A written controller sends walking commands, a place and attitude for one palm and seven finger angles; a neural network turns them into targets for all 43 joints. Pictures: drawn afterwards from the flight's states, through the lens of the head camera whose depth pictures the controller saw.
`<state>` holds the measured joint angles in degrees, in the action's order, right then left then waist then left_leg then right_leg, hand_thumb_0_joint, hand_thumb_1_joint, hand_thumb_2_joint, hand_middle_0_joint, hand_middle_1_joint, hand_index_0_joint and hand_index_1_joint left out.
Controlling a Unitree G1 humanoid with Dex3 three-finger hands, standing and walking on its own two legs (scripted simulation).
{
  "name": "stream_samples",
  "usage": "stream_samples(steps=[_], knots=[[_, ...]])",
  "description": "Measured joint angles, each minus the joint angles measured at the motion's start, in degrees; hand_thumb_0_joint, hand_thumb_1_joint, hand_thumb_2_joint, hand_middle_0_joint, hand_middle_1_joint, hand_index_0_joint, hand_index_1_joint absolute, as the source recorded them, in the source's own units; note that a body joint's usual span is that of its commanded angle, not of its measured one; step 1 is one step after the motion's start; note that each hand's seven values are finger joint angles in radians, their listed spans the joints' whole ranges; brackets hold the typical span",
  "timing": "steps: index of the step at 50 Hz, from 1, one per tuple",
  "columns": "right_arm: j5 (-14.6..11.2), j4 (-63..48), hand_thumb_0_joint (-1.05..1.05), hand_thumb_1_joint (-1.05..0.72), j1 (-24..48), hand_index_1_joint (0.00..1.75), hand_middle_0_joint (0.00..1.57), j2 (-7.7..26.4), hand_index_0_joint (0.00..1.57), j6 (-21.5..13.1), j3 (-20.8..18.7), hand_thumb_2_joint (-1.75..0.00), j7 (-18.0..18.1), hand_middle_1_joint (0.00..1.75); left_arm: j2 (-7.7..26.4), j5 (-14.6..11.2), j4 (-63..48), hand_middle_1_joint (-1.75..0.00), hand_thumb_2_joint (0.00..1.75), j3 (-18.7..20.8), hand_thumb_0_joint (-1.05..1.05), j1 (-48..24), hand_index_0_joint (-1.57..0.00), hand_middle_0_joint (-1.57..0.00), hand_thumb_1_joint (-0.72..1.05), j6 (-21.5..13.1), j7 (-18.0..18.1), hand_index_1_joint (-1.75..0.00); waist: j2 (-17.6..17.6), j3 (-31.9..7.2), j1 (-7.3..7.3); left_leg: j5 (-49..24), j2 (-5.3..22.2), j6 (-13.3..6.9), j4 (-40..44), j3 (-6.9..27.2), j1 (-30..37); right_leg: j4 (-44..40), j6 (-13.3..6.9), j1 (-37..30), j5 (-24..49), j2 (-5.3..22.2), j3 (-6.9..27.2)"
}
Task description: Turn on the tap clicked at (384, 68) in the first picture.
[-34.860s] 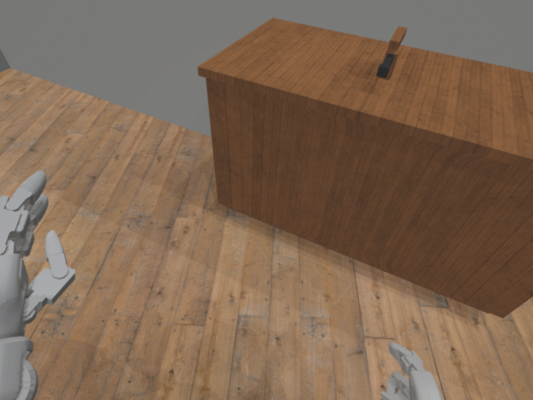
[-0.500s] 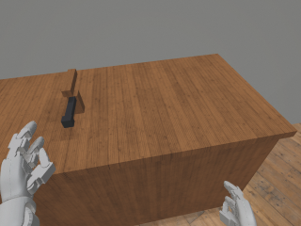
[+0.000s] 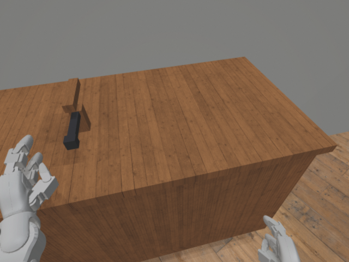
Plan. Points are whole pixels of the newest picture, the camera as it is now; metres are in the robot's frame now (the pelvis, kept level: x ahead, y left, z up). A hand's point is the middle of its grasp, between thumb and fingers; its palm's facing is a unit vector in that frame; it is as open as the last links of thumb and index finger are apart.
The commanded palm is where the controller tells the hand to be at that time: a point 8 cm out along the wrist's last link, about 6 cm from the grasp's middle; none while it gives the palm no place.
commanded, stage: reach beside the lever's end, fingers flat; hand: left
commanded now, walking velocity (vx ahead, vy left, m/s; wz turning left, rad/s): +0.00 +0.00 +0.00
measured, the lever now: (71, 142) +0.36 +0.31 +0.09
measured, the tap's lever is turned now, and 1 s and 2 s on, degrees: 0 0 0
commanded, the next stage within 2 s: push the lever round in 1.54 s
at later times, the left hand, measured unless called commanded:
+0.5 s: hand (50, 167) +0.26 +0.30 +0.11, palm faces +0.55 -0.83 -0.08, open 7.6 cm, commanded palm +0.23 +0.33 +0.11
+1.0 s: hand (51, 152) +0.31 +0.33 +0.10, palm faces +0.55 -0.83 -0.08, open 7.8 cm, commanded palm +0.27 +0.36 +0.09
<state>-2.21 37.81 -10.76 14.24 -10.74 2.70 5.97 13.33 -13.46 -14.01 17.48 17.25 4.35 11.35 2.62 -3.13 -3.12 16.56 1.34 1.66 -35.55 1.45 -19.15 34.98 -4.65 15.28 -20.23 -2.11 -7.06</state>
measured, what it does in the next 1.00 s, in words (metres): stands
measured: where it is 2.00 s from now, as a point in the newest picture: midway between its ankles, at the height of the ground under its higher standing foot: outside the picture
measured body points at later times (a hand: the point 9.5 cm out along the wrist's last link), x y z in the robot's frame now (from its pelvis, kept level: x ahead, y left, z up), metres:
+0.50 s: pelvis +0.00 +0.02 +0.00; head +0.00 +0.01 +0.45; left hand +0.23 +0.34 +0.12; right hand +0.19 -0.20 -0.08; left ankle +0.02 +0.14 -0.73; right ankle -0.01 -0.06 -0.73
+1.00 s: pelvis -0.01 +0.03 +0.00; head +0.02 +0.02 +0.45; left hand +0.28 +0.37 +0.11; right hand +0.15 -0.22 -0.10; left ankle +0.02 +0.14 -0.73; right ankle -0.01 -0.06 -0.73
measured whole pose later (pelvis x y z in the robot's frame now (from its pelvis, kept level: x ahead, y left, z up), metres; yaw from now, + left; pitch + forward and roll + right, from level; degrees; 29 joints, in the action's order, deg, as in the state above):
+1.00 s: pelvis -0.01 +0.03 +0.00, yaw +0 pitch +4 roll -1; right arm -1.6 40.1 -11.2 14.9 -6.9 2.0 5.0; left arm 18.2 -10.2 16.8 23.3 -7.4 -5.0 8.6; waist 1.9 -2.1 -0.8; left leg 17.1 0.4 -0.5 -38.8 1.1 -25.9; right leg 36.3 -2.7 21.1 -19.5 -1.1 -6.7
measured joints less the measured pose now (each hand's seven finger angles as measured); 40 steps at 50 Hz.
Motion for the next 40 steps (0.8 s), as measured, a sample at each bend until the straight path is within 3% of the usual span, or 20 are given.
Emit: stream_samples(steps=[8,23,32,40], knots=[[0.17,0.63,0.01,-0.91,1.34,0.30,0.20,0.06,0.20,-0.23,0.22,-0.90,0.22,0.30,0.18,0.51,3.89,-0.27,0.90,0.27,0.01,-4.42,-0.19,-0.19,0.89,-1.98,-0.30,-0.27,-0.20,1.03,-0.03,-0.09,-0.52,-0.54,-0.59,0.30,-0.93,0.16,0.53,0.55,0.19,0.50,-0.32],[0.31,0.34,0.01,-0.91,1.24,0.30,0.20,-0.71,0.21,1.29,0.54,-0.90,-0.51,0.30,0.60,1.49,11.29,-0.23,0.90,1.11,0.01,-10.14,-0.18,-0.18,0.89,-2.30,-0.33,-0.23,-0.72,0.63,0.52,-0.26,-1.13,-1.54,-0.40,-0.44,-1.65,-0.26,1.54,1.30,0.74,1.15,0.38],[0.68,1.13,0.01,-0.91,1.13,0.30,0.20,-0.29,0.21,1.65,0.25,-0.90,-0.85,0.30,0.97,2.51,15.86,-0.21,0.90,1.02,0.01,-14.87,-0.17,-0.17,0.90,-4.90,-0.24,-0.21,-0.53,1.17,1.07,-0.19,-1.33,-1.97,-1.24,-0.58,-3.08,0.28,1.92,2.59,0.89,1.38,0.49],[0.52,1.29,0.01,-0.91,0.36,0.30,0.20,-0.33,0.21,3.30,0.13,-0.90,-0.75,0.30,2.74,2.52,22.71,-0.19,0.90,3.39,0.01,-18.37,-0.17,-0.17,0.89,-4.60,-0.75,-0.19,-0.87,0.76,1.83,-0.12,-1.15,-2.05,-1.37,-0.71,-3.77,0.13,1.97,3.23,1.05,1.20,0.66]])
